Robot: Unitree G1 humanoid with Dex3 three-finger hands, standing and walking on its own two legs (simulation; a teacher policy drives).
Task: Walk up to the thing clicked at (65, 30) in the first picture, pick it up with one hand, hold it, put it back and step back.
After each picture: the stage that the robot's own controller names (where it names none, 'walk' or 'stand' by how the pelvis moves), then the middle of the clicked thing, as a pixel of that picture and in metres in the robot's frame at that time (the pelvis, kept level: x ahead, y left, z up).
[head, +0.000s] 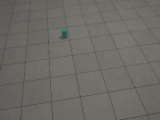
stand; (64, 33) +1.52 +0.26 -0.72
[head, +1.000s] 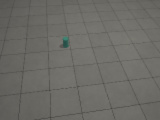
walk; (65, 42) +1.40 +0.18 -0.71
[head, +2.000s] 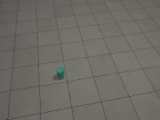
walk; (60, 73) +0.89 +0.20 -0.71
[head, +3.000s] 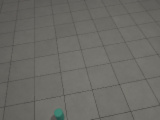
walk; (59, 115) +0.51 +0.23 -0.70
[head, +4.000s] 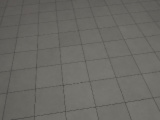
stand; out of the picture +0.37 +0.22 -0.72
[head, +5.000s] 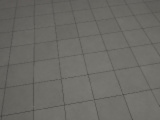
walk; out of the picture +0.37 +0.21 -0.72
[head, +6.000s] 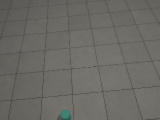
stand; (66, 116) +0.42 +0.19 -0.69
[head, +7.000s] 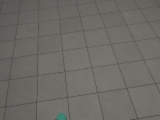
stand; (62, 119) +0.41 +0.21 -0.69
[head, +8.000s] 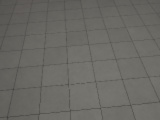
walk; out of the picture +0.37 +0.19 -0.71
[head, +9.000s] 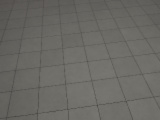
walk; out of the picture +0.44 +0.18 -0.72
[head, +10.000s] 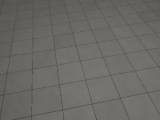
walk; out of the picture +0.41 +0.25 -0.69
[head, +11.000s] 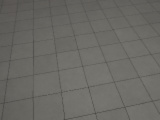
stand; out of the picture +0.32 +0.21 -0.72
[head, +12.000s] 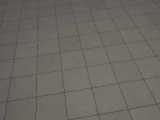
stand; out of the picture +0.31 +0.20 -0.73
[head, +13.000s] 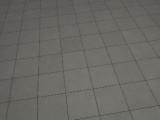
stand; out of the picture +0.30 +0.20 -0.73
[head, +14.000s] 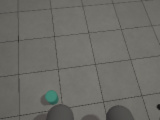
go down; (52, 97) +0.35 +0.19 -0.50
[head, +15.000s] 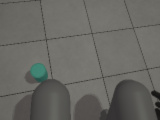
go down; (39, 73) +0.40 +0.21 -0.31
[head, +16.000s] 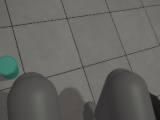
close in; (8, 68) +0.38 +0.24 -0.24
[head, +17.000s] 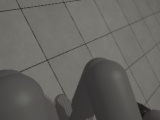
close; out of the picture +0.38 +0.26 -0.22
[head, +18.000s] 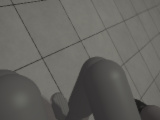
close; out of the picture +0.37 +0.26 -0.22
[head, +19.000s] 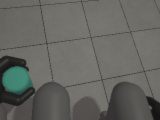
lift; (19, 83) +0.31 +0.23 -0.06
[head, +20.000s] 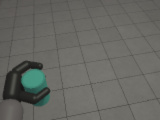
hold; (37, 88) +0.32 +0.17 +0.05
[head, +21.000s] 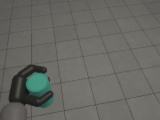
hold; (41, 91) +0.32 +0.17 +0.01
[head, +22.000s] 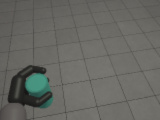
hold; (40, 91) +0.32 +0.17 +0.02
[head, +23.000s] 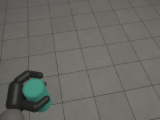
crouch; (38, 96) +0.31 +0.18 -0.02
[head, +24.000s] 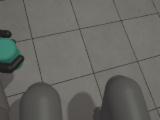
lower; (9, 55) +0.42 +0.23 -0.09
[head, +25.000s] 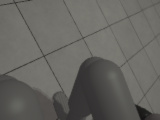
lower; out of the picture +0.41 +0.29 -0.21
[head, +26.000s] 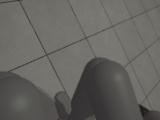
lower; out of the picture +0.38 +0.29 -0.22
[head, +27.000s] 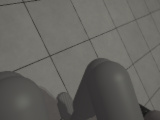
lower; out of the picture +0.38 +0.28 -0.21
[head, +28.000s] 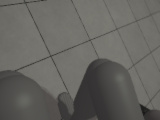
lower; out of the picture +0.36 +0.28 -0.22
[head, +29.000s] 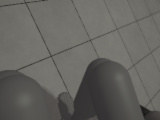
draw back; out of the picture +0.37 +0.28 -0.22
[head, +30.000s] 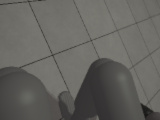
stand; out of the picture +0.37 +0.28 -0.22
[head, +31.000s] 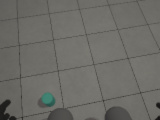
walk; (48, 99) +0.37 +0.22 -0.52
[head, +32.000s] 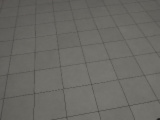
stand; out of the picture +0.32 +0.20 -0.67
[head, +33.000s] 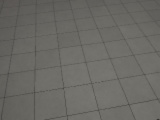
stand; out of the picture +0.33 +0.21 -0.67
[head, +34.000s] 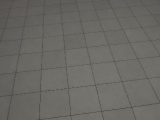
stand; out of the picture +0.34 +0.20 -0.71
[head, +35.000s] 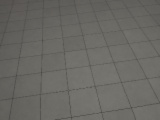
stand; out of the picture +0.34 +0.21 -0.72
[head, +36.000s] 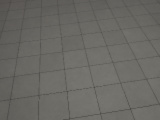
stand; out of the picture +0.31 +0.21 -0.73
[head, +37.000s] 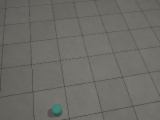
walk; (57, 110) +0.40 +0.16 -0.71
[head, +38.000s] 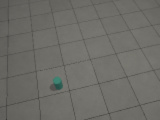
walk; (58, 83) +0.65 +0.25 -0.69
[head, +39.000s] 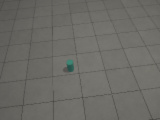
stand; (70, 65) +0.97 +0.20 -0.70
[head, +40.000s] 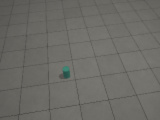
stand; (66, 72) +0.93 +0.20 -0.72
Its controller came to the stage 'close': yes
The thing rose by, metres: 0.72
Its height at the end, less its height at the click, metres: +0.00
